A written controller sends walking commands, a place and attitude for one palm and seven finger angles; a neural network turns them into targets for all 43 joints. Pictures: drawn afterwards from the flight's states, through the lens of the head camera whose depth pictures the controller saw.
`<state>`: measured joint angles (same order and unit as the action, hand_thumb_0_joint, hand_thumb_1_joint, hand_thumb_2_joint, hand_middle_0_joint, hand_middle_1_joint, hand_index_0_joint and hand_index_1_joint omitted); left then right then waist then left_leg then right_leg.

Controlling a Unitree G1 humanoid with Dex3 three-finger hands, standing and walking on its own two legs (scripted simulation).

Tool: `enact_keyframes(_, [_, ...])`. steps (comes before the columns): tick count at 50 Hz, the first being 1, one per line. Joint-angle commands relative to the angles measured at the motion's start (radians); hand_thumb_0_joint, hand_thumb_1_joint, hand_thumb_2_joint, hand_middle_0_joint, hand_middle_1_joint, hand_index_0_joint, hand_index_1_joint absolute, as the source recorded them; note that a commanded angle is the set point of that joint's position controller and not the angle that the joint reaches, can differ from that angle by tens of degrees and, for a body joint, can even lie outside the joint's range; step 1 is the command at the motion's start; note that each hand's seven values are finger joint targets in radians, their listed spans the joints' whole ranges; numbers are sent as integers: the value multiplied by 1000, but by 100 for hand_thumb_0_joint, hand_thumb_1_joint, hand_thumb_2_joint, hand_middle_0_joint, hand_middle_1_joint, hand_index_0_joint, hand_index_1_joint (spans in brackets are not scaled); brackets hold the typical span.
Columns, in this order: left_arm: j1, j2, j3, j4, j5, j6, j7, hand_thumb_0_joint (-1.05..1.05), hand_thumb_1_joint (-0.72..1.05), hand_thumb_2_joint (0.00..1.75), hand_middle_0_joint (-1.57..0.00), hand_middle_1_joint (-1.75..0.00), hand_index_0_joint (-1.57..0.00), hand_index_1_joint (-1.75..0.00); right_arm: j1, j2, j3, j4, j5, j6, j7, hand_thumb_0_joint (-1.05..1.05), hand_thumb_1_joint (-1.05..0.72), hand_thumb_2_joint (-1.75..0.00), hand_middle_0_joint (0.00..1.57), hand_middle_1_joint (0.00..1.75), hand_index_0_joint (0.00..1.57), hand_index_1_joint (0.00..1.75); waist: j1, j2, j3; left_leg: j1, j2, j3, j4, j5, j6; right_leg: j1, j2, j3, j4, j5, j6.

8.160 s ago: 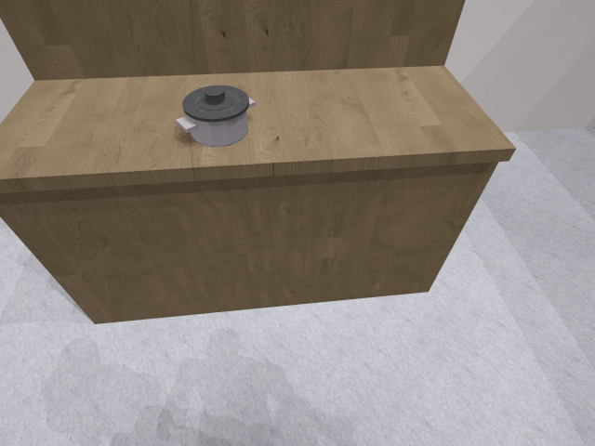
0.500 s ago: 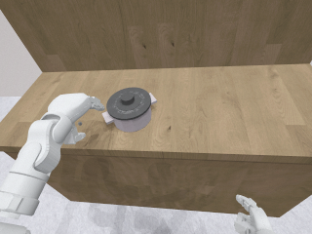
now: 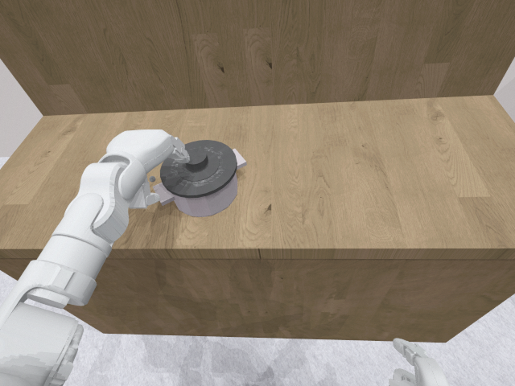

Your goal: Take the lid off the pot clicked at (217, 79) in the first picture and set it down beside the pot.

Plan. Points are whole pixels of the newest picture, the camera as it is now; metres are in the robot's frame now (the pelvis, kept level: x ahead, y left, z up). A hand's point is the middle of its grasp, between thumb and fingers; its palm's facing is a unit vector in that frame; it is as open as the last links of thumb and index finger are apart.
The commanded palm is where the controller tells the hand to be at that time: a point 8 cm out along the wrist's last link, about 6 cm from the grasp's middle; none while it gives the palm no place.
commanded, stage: move the open hand above the knob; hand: left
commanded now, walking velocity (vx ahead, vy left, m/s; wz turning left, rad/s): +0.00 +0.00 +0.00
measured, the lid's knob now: (196, 159) +0.52 +0.14 +0.05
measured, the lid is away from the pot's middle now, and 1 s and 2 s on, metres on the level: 0.00 0.00 0.00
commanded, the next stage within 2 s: lower the open fingers around the knob in 1.96 s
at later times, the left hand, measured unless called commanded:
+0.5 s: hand (178, 149) +0.46 +0.14 +0.13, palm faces -0.27 +0.00 -0.96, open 10.4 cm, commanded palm +0.47 +0.15 +0.19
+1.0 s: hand (177, 146) +0.47 +0.14 +0.13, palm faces -0.28 -0.03 -0.96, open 10.4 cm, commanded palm +0.46 +0.15 +0.19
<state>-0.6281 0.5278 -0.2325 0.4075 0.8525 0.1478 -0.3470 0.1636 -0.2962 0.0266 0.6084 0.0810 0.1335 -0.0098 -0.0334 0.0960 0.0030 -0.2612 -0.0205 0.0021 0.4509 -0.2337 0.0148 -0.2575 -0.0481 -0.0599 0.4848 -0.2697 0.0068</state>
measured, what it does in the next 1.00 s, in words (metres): stands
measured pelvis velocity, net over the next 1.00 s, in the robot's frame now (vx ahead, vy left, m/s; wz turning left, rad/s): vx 0.01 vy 0.00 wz -0.03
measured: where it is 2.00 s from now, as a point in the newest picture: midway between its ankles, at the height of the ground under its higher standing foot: outside the picture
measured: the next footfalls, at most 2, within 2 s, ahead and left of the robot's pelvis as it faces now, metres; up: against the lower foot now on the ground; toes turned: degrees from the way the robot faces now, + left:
none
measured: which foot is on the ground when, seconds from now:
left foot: down 0.00-1.00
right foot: down 0.00-1.00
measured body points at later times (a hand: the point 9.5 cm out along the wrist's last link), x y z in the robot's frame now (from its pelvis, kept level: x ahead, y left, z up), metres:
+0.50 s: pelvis +0.01 +0.01 +0.00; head +0.04 -0.03 +0.45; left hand +0.47 +0.14 +0.18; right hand +0.11 -0.24 -0.14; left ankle +0.00 +0.11 -0.74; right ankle -0.01 -0.12 -0.74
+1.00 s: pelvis +0.01 +0.00 +0.00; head +0.03 -0.04 +0.45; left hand +0.48 +0.14 +0.18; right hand +0.09 -0.26 -0.14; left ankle +0.00 +0.11 -0.74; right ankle -0.01 -0.12 -0.74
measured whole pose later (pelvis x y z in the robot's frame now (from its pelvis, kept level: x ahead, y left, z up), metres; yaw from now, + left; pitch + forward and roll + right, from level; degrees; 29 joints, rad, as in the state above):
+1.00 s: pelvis +0.01 +0.00 +0.00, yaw -2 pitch +6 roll +1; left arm -0.92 0.43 -0.25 0.81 0.90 0.22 -0.29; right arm 0.25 -0.28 0.02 0.67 0.08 0.14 -0.01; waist -0.07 0.08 -0.06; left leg -0.31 -0.01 0.03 0.45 -0.24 0.02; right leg -0.32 -0.04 -0.03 0.48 -0.27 0.01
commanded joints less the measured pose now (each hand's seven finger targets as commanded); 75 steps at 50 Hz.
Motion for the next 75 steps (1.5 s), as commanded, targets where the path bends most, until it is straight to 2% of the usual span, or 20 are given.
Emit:
enact_keyframes(1, [-464, 178, 107, -79, 11, 18, 61, 0, -34, 143, -81, -8, -81, -8, -72, -94, -38, -134, 0, -41, 5, 0, -90, -90, 20, 30, 20, 30, 6, -77, -336, 132, -29, -28, -22, 306, 43, 80, 39, 3, -32, 335, -36])
enact_keyframes(7, [-569, 135, 66, -77, 28, 54, 66, 0, -34, 143, -81, -8, -81, -8, -60, -106, -50, -134, -1, -27, 25, 0, -90, -90, 20, 30, 20, 30, -10, -94, -375, 152, -21, -37, -3, 345, 43, 51, 46, 0, -21, 343, -41])
enact_keyframes(10, [-664, 173, 91, -147, 40, 51, 78, 0, -34, 143, -81, -8, -81, -8, -45, -95, -51, -134, -7, -41, 22, 0, -90, -90, 20, 30, 20, 30, -6, -57, -486, 225, -19, -51, 10, 446, 47, 79, 47, 8, -5, 388, -39])
enact_keyframes(14, [-651, 149, 88, 144, 45, 81, 98, 0, -34, 143, -81, -8, -81, -8, -5, -100, -39, -79, 1, -29, 13, 0, -90, -90, 20, 30, 20, 30, -20, -146, -323, 103, -17, -31, -16, 298, 40, 25, 54, -10, -20, 312, -38])
enact_keyframes(16, [-700, 117, 59, 189, 49, 91, 102, 0, -34, 143, -81, -8, -81, -8, -5, -101, -37, -72, 1, -26, 9, 0, -90, -90, 20, 30, 20, 30, -23, -145, -320, 88, -20, -21, -21, 256, 40, 12, 51, -7, -20, 290, -38])
enact_keyframes(20, [-804, 101, 37, 77, 60, 75, 96, 0, -34, 143, -81, -8, -81, -8, -7, -89, -45, -98, -13, -43, 7, 0, -90, -90, 20, 30, 20, 30, -24, -74, -494, 186, -24, -33, 7, 369, 48, 58, 43, 11, -1, 375, -40])
enact_keyframes(25, [-799, 113, 52, 331, 58, 88, 80, 0, -34, 143, -81, -8, -81, -8, 40, -102, -41, -55, -6, -35, -9, 0, -90, -90, 20, 30, 20, 30, -50, -178, -347, 74, -27, -8, -4, 255, 53, 19, 49, 10, -28, 341, -30])
enact_keyframes(27, [-884, 91, 29, 299, 52, 77, 76, 0, -34, 143, -81, -8, -81, -8, 49, -106, -44, -50, -7, -35, -15, 0, -90, -90, 20, 30, 20, 30, -62, -164, -362, 75, -27, -10, -6, 262, 54, 14, 46, 12, -28, 349, -33])
enact_keyframes(29, [-963, 76, 12, 206, 62, 48, 82, 0, -34, 143, -81, -8, -81, -8, 56, -92, -49, -63, -16, -56, -14, 0, -90, -90, 20, 30, 20, 30, -59, -75, -471, 169, -27, -22, 10, 343, 57, 20, 47, 18, -12, 379, -37])
enact_keyframes(31, [-918, 93, 33, 197, 74, 32, 84, 0, -34, 143, -81, -8, -81, -8, 67, -91, -53, -62, -22, -60, -11, 0, -90, -90, 20, 30, 20, 30, -50, -39, -522, 223, -18, -30, 25, 441, 55, 19, 45, 22, -8, 413, -36])
enact_keyframes(35, [-772, 162, 115, 375, 68, 47, 95, 0, -34, 143, -81, -8, -81, -8, 78, -107, -46, -50, -16, -42, -12, 0, -90, -90, 20, 30, 20, 30, -29, -184, -404, 70, -15, -1, -3, 323, 55, 70, 46, 17, -21, 411, -30])
enact_keyframes(36, [-775, 152, 96, 382, 72, 52, 98, 0, -34, 143, -81, -8, -81, -8, 66, -107, -42, -54, -12, -40, -12, 0, -90, -90, 20, 30, 20, 30, -28, -173, -380, 46, -17, 5, -11, 296, 53, 67, 45, 18, -23, 400, -31])
enact_keyframes(41, [-845, 130, 74, 125, 80, 33, 113, 0, -34, 143, -81, -8, -81, -8, 46, -90, -60, -89, -20, -58, 1, 0, -90, -90, 20, 30, 20, 30, -25, -55, -540, 211, -9, -23, 24, 496, 63, 75, 43, 29, -11, 466, -32])
enact_keyframes(44, [-734, 182, 128, 249, 65, 58, 109, 0, -34, 143, -81, -8, -81, -8, 55, -105, -56, -71, -13, -45, -1, 0, -90, -90, 20, 30, 20, 30, -21, -161, -445, 116, -13, -3, 8, 397, 63, 95, 47, 24, -24, 459, -28])
enact_keyframes(46, [-755, 136, 82, 274, 60, 77, 103, 0, -34, 143, -81, -8, -81, -8, 38, -103, -49, -67, -8, -39, -4, 0, -90, -90, 20, 30, 20, 30, -26, -178, -385, 75, -16, 11, -8, 313, 60, 74, 45, 18, -31, 424, -26])
enact_keyframes(50, [-870, 131, 49, 135, 64, 59, 89, 0, -34, 143, -81, -8, -81, -8, 17, -96, -52, -82, -7, -49, -10, 0, -90, -90, 20, 30, 20, 30, -41, -105, -461, 149, -22, 2, 0, 330, 66, 73, 41, 31, -31, 417, -29])
enact_keyframes(60, [-912, 56, -11, 296, 56, 35, 72, 0, -34, 143, -81, -8, -81, -8, 36, -92, -44, -47, -4, -48, -26, 0, -90, -90, 20, 30, 20, 30, -65, -111, -372, 128, -20, -6, -9, 233, 54, -29, 46, 17, -40, 286, -34])
enact_keyframes(64, [-968, 128, 45, 282, 67, 11, 92, 0, -34, 143, -81, -8, -81, -8, 50, -93, -42, -47, -10, -59, -35, 0, -90, -90, 20, 30, 20, 30, -63, -86, -437, 147, -19, -11, -6, 246, 54, -5, 45, 26, -35, 298, -38])
enact_keyframes(68, [-934, 84, 20, 401, 75, 33, 108, 0, -34, 143, -81, -8, -81, -8, 71, -101, -41, -25, -9, -53, -36, 0, -90, -90, 20, 30, 20, 30, -72, -125, -379, 100, -8, -9, -15, 233, 49, -37, 50, 16, -38, 278, -38])
enact_keyframes(75, [-967, 148, 69, 376, 88, 29, 118, 0, -34, 143, -81, -8, -81, -8, 96, -102, -47, -36, -18, -76, -39, 0, -90, -90, 20, 30, 20, 30, -58, -94, -478, 129, -14, -12, -6, 288, 57, 17, 49, 27, -32, 336, -38])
